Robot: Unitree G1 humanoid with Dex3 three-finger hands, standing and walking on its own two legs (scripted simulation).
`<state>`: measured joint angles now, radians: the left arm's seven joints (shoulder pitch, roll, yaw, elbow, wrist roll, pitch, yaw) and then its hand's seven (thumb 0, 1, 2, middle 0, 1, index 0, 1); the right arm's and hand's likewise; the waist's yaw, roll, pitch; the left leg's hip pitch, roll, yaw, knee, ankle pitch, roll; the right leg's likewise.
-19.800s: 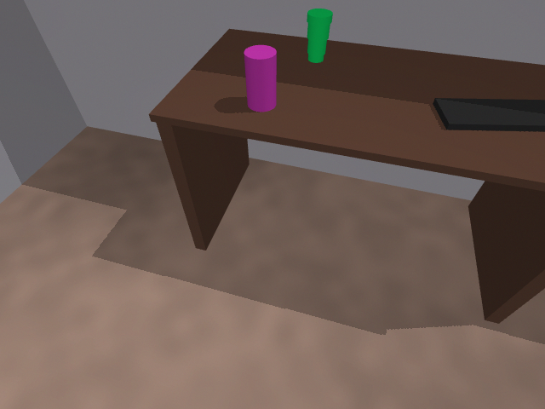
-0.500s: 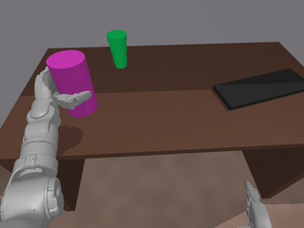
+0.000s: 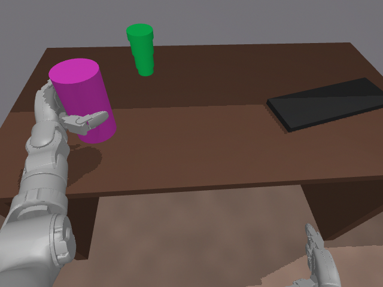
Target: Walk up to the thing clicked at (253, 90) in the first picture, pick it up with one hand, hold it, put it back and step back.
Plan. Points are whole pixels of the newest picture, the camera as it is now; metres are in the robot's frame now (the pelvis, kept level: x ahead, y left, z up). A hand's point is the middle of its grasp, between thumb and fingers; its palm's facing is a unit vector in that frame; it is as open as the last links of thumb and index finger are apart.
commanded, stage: lower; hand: left
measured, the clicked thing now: (87, 103) +0.46 +0.20 +0.14
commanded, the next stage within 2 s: loosen in 0.96 s
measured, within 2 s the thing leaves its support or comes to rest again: rests again in 0.80 s
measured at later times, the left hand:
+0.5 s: hand (92, 121) +0.47 +0.21 +0.07, palm faces +0.16 -0.99 +0.01, open 11.7 cm
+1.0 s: hand (96, 127) +0.48 +0.21 +0.04, palm faces +0.15 -0.99 +0.01, open 11.7 cm
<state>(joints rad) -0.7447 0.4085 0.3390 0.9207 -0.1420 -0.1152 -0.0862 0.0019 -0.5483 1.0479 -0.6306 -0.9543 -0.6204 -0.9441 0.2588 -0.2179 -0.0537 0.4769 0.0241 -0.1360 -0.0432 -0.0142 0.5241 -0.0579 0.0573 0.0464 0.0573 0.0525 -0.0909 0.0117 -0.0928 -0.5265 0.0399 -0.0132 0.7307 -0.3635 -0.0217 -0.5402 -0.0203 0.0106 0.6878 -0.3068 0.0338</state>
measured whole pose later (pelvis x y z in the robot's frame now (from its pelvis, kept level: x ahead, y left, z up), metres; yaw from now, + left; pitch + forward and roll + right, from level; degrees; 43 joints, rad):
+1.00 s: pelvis +0.00 +0.01 -0.04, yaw +0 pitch +17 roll -2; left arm -0.75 0.45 0.39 1.02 -0.11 -0.31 -0.12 0.00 -0.55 1.05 -0.63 -0.96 -0.62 -0.95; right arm 0.36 -0.23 -0.02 0.14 -0.02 -0.06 0.00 -0.01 0.50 -0.06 0.06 0.05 0.06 0.05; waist -0.15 0.00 -0.12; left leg -0.82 0.05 -0.03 0.99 -0.47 -0.02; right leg -0.82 -0.01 0.00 0.92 -0.40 0.04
